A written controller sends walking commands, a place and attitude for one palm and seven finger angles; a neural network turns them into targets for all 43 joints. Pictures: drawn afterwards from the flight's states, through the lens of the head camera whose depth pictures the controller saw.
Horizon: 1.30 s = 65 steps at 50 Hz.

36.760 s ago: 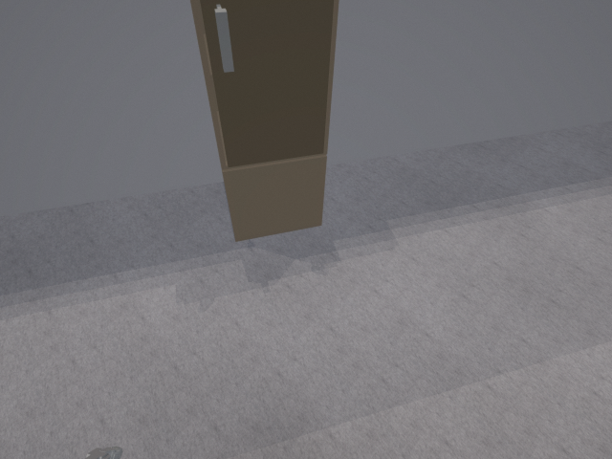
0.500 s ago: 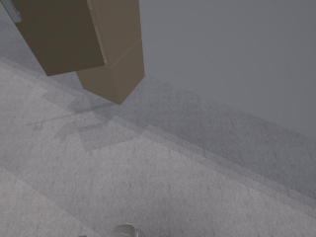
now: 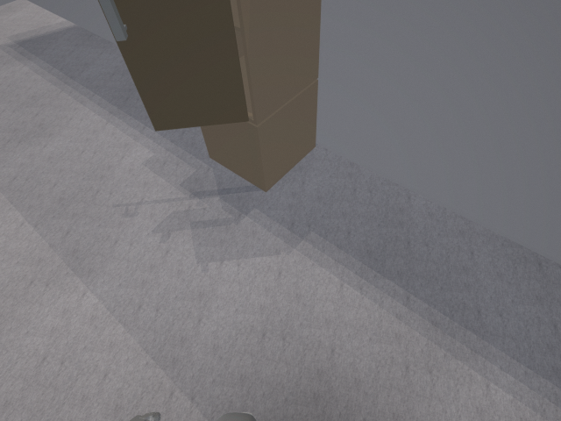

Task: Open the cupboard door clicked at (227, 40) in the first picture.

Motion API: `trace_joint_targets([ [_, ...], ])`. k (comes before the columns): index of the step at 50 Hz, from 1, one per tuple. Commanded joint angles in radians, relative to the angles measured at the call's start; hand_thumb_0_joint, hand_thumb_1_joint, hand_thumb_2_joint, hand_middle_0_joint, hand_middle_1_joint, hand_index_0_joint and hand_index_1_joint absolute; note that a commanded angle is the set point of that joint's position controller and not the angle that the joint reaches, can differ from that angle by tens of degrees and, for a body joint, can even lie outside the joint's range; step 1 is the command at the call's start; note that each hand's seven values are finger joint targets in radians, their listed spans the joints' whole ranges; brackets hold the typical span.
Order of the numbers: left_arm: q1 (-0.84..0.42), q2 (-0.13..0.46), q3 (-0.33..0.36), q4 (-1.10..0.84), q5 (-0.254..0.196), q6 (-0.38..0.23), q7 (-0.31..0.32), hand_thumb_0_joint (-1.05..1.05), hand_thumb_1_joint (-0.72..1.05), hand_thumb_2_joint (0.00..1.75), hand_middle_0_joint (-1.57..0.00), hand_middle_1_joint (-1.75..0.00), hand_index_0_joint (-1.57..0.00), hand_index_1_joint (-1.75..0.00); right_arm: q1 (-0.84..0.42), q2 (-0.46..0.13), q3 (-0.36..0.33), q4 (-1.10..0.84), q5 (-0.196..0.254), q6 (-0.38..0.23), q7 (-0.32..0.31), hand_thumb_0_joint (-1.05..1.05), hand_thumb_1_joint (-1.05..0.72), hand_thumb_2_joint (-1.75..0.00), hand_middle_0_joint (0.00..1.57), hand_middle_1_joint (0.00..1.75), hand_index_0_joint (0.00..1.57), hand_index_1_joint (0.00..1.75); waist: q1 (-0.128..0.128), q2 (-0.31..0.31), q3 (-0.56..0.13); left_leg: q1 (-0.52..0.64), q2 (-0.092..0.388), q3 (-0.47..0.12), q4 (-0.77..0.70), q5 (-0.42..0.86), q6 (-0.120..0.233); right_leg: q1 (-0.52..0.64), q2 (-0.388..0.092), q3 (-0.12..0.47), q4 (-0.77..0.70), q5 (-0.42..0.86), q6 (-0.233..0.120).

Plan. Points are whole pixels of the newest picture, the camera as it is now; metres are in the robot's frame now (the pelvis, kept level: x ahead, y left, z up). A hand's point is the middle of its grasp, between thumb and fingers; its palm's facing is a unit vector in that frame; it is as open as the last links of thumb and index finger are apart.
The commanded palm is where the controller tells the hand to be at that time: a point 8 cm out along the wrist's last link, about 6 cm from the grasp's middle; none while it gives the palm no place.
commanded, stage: turn to face it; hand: left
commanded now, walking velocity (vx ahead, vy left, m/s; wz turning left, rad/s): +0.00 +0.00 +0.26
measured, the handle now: (112, 6) +1.04 +0.51 +0.10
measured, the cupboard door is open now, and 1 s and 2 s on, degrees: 45 45 45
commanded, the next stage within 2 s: take the last steps up to it in 0.04 s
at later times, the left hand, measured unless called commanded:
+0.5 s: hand out of the picture -0.03 +0.24 -0.18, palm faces +0.25 -0.95 -0.18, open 7.4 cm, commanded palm none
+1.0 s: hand (168, 325) +0.29 +0.24 -0.15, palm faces +0.18 -0.97 -0.16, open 7.4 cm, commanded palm none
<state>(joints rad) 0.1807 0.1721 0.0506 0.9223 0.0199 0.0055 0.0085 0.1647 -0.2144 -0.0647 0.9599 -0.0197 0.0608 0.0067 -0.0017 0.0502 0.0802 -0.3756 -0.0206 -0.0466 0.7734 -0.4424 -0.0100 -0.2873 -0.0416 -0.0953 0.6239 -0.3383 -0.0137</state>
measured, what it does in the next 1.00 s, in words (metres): walks ahead: left foot, then right foot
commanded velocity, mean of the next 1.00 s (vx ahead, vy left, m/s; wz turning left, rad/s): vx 0.26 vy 0.08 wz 0.11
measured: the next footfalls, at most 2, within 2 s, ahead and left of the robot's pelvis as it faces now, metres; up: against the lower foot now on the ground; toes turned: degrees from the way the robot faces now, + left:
left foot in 0.40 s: +0.04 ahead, +0.13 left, +0.00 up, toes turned +15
right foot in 0.92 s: +0.28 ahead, -0.01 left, +0.00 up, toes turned +3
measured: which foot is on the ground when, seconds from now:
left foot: up 0.00-0.38, down 0.40-0.94, up 0.96-1.00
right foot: down 0.00-0.40, up 0.42-0.90, down 0.92-1.00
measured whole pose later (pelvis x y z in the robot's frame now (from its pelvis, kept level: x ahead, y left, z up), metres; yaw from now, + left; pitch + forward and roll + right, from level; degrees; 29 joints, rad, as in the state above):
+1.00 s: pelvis +0.19 +0.07 +0.00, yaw +11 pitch -1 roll +1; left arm 0.07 0.11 0.04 0.96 0.01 -0.06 -0.01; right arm 0.48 -0.11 -0.02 1.19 -0.01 -0.02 -0.01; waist -0.04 0.03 0.10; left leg -0.19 -0.03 0.05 0.98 -0.49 0.04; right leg -0.35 -0.04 -0.15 0.65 -0.28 -0.07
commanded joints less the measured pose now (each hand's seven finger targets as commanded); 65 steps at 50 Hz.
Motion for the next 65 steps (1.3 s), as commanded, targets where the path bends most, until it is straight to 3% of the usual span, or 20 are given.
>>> trace_joint_targets([
  [1, 0.057, 0.171, 0.029, -0.039, -0.001, -0.027, 0.023, 0.00, 0.90, 0.90, -0.20, -0.30, -0.20, -0.30, -0.030, -0.087, -0.030, -0.046, 0.005, -0.009, -0.003, 0.00, -0.90, -0.90, 0.20, 0.30, 0.20, 0.30, 0.006, -0.239, -0.053, -0.189, 0.024, -0.020, 0.444, -0.021, -0.023, 0.141, -0.307, 0.251, -0.303, 0.449, -0.125],
  [4, 0.074, 0.145, 0.025, -0.031, 0.001, -0.034, 0.028, 0.00, 0.90, 0.90, -0.20, -0.30, -0.20, -0.30, -0.016, -0.050, -0.015, -0.018, 0.007, -0.012, 0.001, 0.00, -0.90, -0.90, 0.20, 0.30, 0.20, 0.30, 0.006, -0.218, -0.095, -0.169, 0.035, 0.018, 0.362, 0.024, -0.041, 0.217, -0.266, 0.110, -0.258, 0.629, -0.098],
  [8, 0.159, 0.161, 0.035, 0.015, 0.005, -0.036, 0.028, 0.00, 0.90, 0.90, -0.20, -0.30, -0.20, -0.30, -0.054, -0.015, 0.003, -0.003, 0.010, -0.019, 0.000, 0.00, -0.90, -0.90, 0.20, 0.30, 0.20, 0.30, 0.047, -0.200, -0.105, -0.120, 0.027, 0.079, 0.132, -0.014, -0.041, 0.304, -0.282, 0.084, -0.234, 0.726, -0.110],
  [13, 0.195, 0.201, 0.051, 0.059, 0.011, -0.039, 0.014, 0.00, 0.90, 0.90, -0.20, -0.30, -0.20, -0.30, -0.091, -0.026, 0.006, -0.017, 0.007, -0.034, 0.012, 0.00, -0.90, -0.90, 0.20, 0.30, 0.20, 0.30, 0.074, -0.236, -0.060, -0.090, 0.040, 0.116, -0.002, -0.044, -0.021, 0.271, -0.361, 0.140, -0.302, 0.367, -0.136],
  [17, 0.129, 0.209, 0.060, 0.068, 0.009, -0.038, 0.003, 0.00, 0.90, 0.90, -0.20, -0.30, -0.20, -0.30, 0.006, -0.031, 0.007, 0.002, 0.001, -0.054, 0.017, 0.00, -0.90, -0.90, 0.20, 0.30, 0.20, 0.30, 0.008, -0.180, -0.050, 0.165, 0.018, 0.170, -0.265, 0.082, 0.001, 0.082, -0.326, 0.074, -0.253, 0.070, -0.081],
  [18, 0.103, 0.194, 0.057, 0.059, 0.002, -0.032, -0.004, 0.00, 0.90, 0.90, -0.20, -0.30, -0.20, -0.30, 0.085, -0.062, -0.001, 0.022, 0.000, -0.062, 0.011, 0.00, -0.90, -0.90, 0.20, 0.30, 0.20, 0.30, -0.034, -0.092, -0.069, 0.323, 0.020, 0.150, -0.362, 0.113, 0.022, -0.031, -0.272, 0.009, -0.150, 0.008, -0.038],
  [20, 0.016, 0.086, 0.028, -0.014, 0.000, -0.028, -0.016, 0.00, 0.90, 0.90, -0.20, -0.30, -0.20, -0.30, 0.291, -0.219, -0.037, 0.063, -0.017, -0.063, -0.013, 0.00, -0.90, -0.90, 0.20, 0.30, 0.20, 0.30, -0.123, 0.295, -0.078, 0.501, 0.383, -0.363, -0.544, 0.088, 0.217, -0.394, -0.041, -0.101, 0.350, -0.293, 0.041],
  [22, -0.070, 0.095, 0.024, -0.019, 0.009, -0.027, -0.012, 0.00, 0.90, 0.90, -0.20, -0.30, -0.20, -0.30, 0.260, -0.172, -0.020, 0.055, -0.010, -0.072, -0.029, 0.00, -0.90, -0.90, 0.20, 0.30, 0.20, 0.30, -0.096, 0.161, -0.045, 0.392, 0.382, -0.365, -0.577, 0.013, 0.247, -0.461, -0.083, 0.049, 0.550, -0.196, 0.015],
  [25, 0.013, 0.075, 0.020, 0.044, 0.012, -0.023, -0.026, 0.00, 0.90, 0.90, -0.20, -0.30, -0.20, -0.30, 0.176, -0.091, 0.008, 0.029, -0.007, -0.100, -0.033, 0.00, -0.90, -0.90, 0.20, 0.30, 0.20, 0.30, -0.020, 0.023, 0.037, 0.276, 0.285, -0.185, -0.611, 0.171, 0.202, -0.391, -0.100, 0.066, 0.547, -0.011, 0.019],
  [30, 0.037, 0.063, 0.013, 0.063, 0.007, -0.016, -0.022, 0.00, 0.90, 0.90, -0.20, -0.30, -0.20, -0.30, 0.240, -0.064, 0.019, 0.072, 0.004, -0.121, -0.032, 0.00, -0.90, -0.90, 0.20, 0.30, 0.20, 0.30, 0.004, 0.023, 0.018, 0.322, 0.239, -0.059, -0.618, 0.405, 0.198, -0.377, -0.091, 0.050, 0.459, 0.103, 0.037],
  [41, -0.177, 0.020, 0.001, -0.025, 0.000, -0.031, -0.028, 0.00, 0.90, 0.90, -0.20, -0.30, -0.20, -0.30, 0.401, -0.031, 0.031, 0.180, -0.012, -0.127, -0.043, 0.00, -0.90, -0.90, 0.20, 0.30, 0.20, 0.30, -0.044, 0.025, 0.062, 0.386, 0.252, -0.029, -0.547, 0.639, 0.195, -0.281, -0.042, -0.001, 0.116, 0.091, -0.004],
  [44, -0.045, 0.040, 0.011, 0.005, -0.001, -0.044, -0.023, 0.00, 0.90, 0.90, -0.20, -0.30, -0.20, -0.30, 0.388, -0.039, 0.031, 0.197, -0.007, -0.125, -0.045, 0.00, -0.90, -0.90, 0.20, 0.30, 0.20, 0.30, 0.026, -0.013, -0.002, 0.341, 0.214, 0.012, -0.370, 0.875, 0.157, -0.019, 0.026, -0.047, -0.023, 0.084, -0.035],
  [45, 0.095, 0.064, 0.024, 0.047, 0.000, -0.053, -0.018, 0.00, 0.90, 0.90, -0.20, -0.30, -0.20, -0.30, 0.364, -0.047, 0.027, 0.190, 0.003, -0.128, -0.044, 0.00, -0.90, -0.90, 0.20, 0.30, 0.20, 0.30, 0.087, -0.022, -0.070, 0.239, 0.177, 0.040, -0.210, 0.879, 0.123, 0.211, 0.011, -0.021, -0.086, 0.160, -0.056],
  [46, 0.284, 0.146, 0.048, 0.096, 0.005, -0.065, -0.006, 0.00, 0.90, 0.90, -0.20, -0.30, -0.20, -0.30, 0.349, -0.032, 0.024, 0.167, 0.017, -0.135, -0.037, 0.00, -0.90, -0.90, 0.20, 0.30, 0.20, 0.30, 0.155, -0.137, -0.196, 0.021, 0.094, 0.099, 0.050, 0.666, 0.081, 0.517, -0.180, 0.216, -0.116, 0.217, -0.137],
  [47, 0.369, 0.229, 0.067, 0.127, -0.001, -0.061, 0.004, 0.00, 0.90, 0.90, -0.20, -0.30, -0.20, -0.30, 0.362, -0.011, 0.020, 0.133, 0.023, -0.138, -0.037, 0.00, -0.90, -0.90, 0.20, 0.30, 0.20, 0.30, 0.146, -0.284, -0.266, -0.211, -0.043, 0.136, 0.391, -0.103, 0.034, 0.670, -0.469, 0.604, -0.240, 0.387, -0.269],
  [48, 0.309, 0.214, 0.064, 0.117, -0.013, -0.061, 0.007, 0.00, 0.90, 0.90, -0.20, -0.30, -0.20, -0.30, 0.282, -0.031, 0.011, 0.130, 0.015, -0.123, -0.031, 0.00, -0.90, -0.90, 0.20, 0.30, 0.20, 0.30, 0.142, -0.220, -0.203, -0.235, 0.025, 0.026, 0.537, -0.109, 0.042, 0.483, -0.480, 0.631, -0.326, 0.212, -0.276],
  [50, 0.149, 0.099, 0.034, 0.086, -0.010, -0.065, 0.013, 0.00, 0.90, 0.90, -0.20, -0.30, -0.20, -0.30, 0.178, 0.027, 0.012, 0.099, 0.002, -0.106, -0.019, 0.00, -0.90, -0.90, 0.20, 0.30, 0.20, 0.30, 0.065, -0.092, 0.014, -0.266, 0.110, -0.008, 0.518, 0.079, 0.036, 0.177, -0.382, 0.416, -0.398, 0.099, -0.187],
  [53, 0.107, 0.038, 0.014, 0.097, -0.002, -0.090, 0.010, 0.00, 0.90, 0.90, -0.20, -0.30, -0.20, -0.30, 0.265, 0.073, 0.015, 0.134, -0.007, -0.080, -0.005, 0.00, -0.90, -0.90, 0.20, 0.30, 0.20, 0.30, -0.011, -0.152, -0.025, -0.157, 0.130, 0.045, 0.354, 0.180, -0.002, 0.078, -0.270, 0.138, -0.426, 0.248, -0.115],
  [58, 0.156, 0.064, 0.019, 0.123, 0.001, -0.104, 0.000, 0.00, 0.90, 0.90, -0.20, -0.30, -0.20, -0.30, 0.137, 0.077, 0.015, 0.084, -0.005, -0.079, 0.013, 0.00, -0.90, -0.90, 0.20, 0.30, 0.20, 0.30, 0.009, -0.161, -0.036, -0.158, 0.116, 0.122, 0.073, 0.236, -0.031, 0.157, -0.235, 0.046, -0.391, 0.496, -0.117],
  [65, 0.180, 0.137, 0.021, 0.167, 0.006, -0.087, 0.002, 0.00, 0.90, 0.90, -0.20, -0.30, -0.20, -0.30, -0.060, 0.010, 0.014, 0.010, -0.002, -0.096, 0.029, 0.00, -0.90, -0.90, 0.20, 0.30, 0.20, 0.30, 0.031, -0.207, 0.018, -0.071, 0.075, 0.148, -0.142, 0.211, -0.004, 0.199, -0.281, 0.071, -0.352, 0.442, -0.105],
])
